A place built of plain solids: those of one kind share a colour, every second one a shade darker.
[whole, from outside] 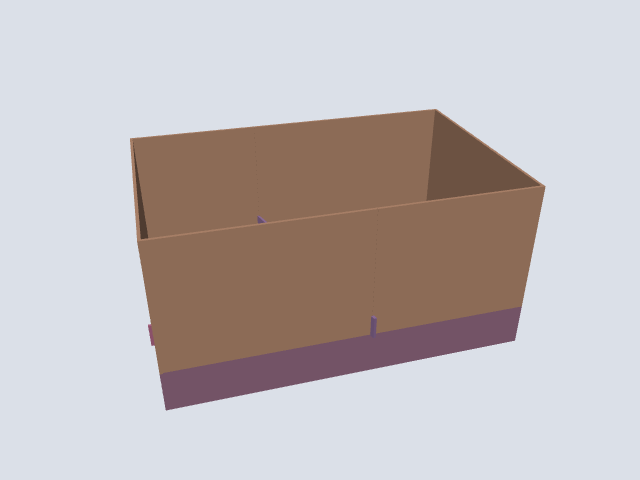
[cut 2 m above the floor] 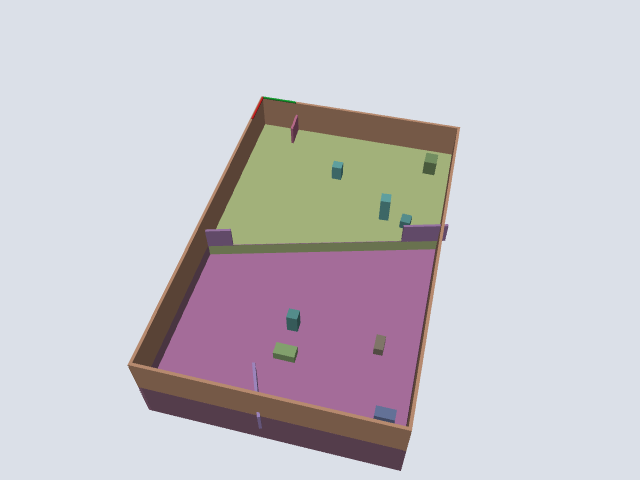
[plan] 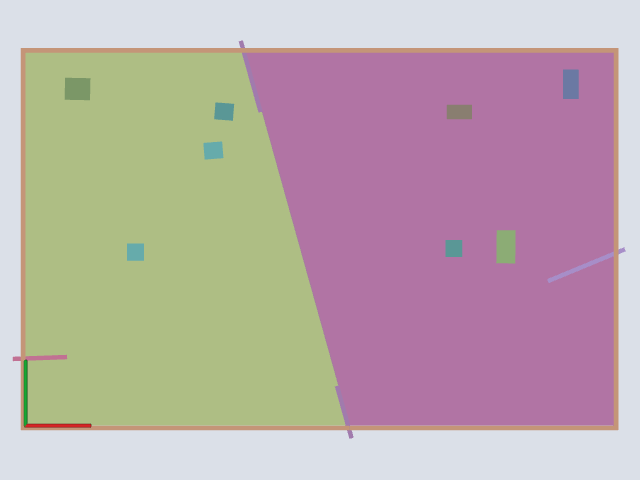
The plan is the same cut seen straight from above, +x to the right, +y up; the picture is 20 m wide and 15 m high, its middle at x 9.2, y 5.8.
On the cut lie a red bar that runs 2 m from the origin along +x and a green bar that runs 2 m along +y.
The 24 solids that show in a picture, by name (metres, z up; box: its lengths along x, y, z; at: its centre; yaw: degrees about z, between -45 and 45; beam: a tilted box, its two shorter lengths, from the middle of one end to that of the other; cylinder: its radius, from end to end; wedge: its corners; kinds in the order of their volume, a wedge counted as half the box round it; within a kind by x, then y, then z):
{
 "deck_1": {"wedge": [[0.0, 0.0, -2.3], [0.0, 0.0, 0.0], [0.0, 11.65, -2.3], [0.0, 11.65, 0.0], [6.87, 11.65, -2.3], [6.87, 11.65, 0.0], [10.12, 0.0, -2.3], [10.12, 0.0, 0.0]]},
 "piece_1": {"wedge": [[6.87, 11.65, -2.3], [6.87, 11.65, -0.77], [10.12, 0.0, -2.3], [10.12, 0.0, -0.77], [18.38, 0.0, -2.3], [18.38, 0.0, -0.77], [18.38, 11.65, -2.3], [18.38, 11.65, -0.77]]},
 "wall_1": {"box": [0.15, 11.95, 7.01], "at": [-0.07, 5.83, 3.46]},
 "wall_2": {"box": [7.02, 0.15, 7.01], "at": [3.36, 11.72, 3.46]},
 "wall_3": {"box": [10.27, 0.15, 7.01], "at": [4.98, -0.07, 3.46]},
 "wall_4": {"box": [11.66, 0.15, 7.01], "at": [12.7, 11.72, 3.46]},
 "wall_5": {"box": [8.41, 0.15, 7.01], "at": [14.32, -0.07, 3.46]},
 "wall_6": {"box": [0.15, 11.95, 7.01], "at": [18.45, 5.83, 3.46]},
 "wallfoot_1": {"box": [18.68, 0.15, 2.3], "at": [9.19, -0.07, -1.15]},
 "wallfoot_2": {"box": [18.68, 0.15, 2.3], "at": [9.19, 11.72, -1.15]},
 "wallfoot_3": {"box": [0.15, 11.65, 2.3], "at": [18.45, 5.83, -1.15]},
 "chairs_1": {"box": [0.53, 0.54, 0.95], "at": [3.44, 5.42, 0.42]},
 "chairs_2": {"box": [0.59, 0.53, 1.49], "at": [5.87, 8.6, 0.7], "yaw": 4.3},
 "chairs_3": {"box": [0.59, 0.53, 0.55], "at": [6.21, 9.81, 0.23], "yaw": -4.5},
 "chairs_4": {"box": [0.52, 0.54, 1.15], "at": [13.38, 5.54, -0.25]},
 "plinth_1": {"box": [0.8, 0.69, 0.95], "at": [1.62, 10.52, 0.42], "yaw": -1.0},
 "plinth_2": {"box": [0.59, 1.04, 0.55], "at": [15.01, 5.59, -0.55], "yaw": -0.5},
 "screen_live_1": {"box": [0.14, 2.31, 1.19], "at": [7.03, 10.91, 0.54], "yaw": 15.6},
 "screen_live_2": {"box": [0.14, 1.7, 1.19], "at": [9.96, 0.42, 0.54], "yaw": 15.6},
 "screen_like_1": {"box": [2.61, 0.14, 1.19], "at": [17.53, 5.01, -0.23], "yaw": 22.5},
 "case_1": {"box": [0.5, 0.92, 0.71], "at": [17.04, 10.67, -0.46]},
 "screen_like_deck_1": {"box": [1.7, 0.14, 1.19], "at": [0.45, 2.11, 0.54], "yaw": 2.0},
 "carton_1": {"box": [0.79, 0.46, 0.55], "at": [13.56, 9.8, -0.55]},
 "lipbar_live_1": {"box": [0.03, 12.09, 0.02], "at": [8.51, 5.83, -0.01], "yaw": 15.6}
}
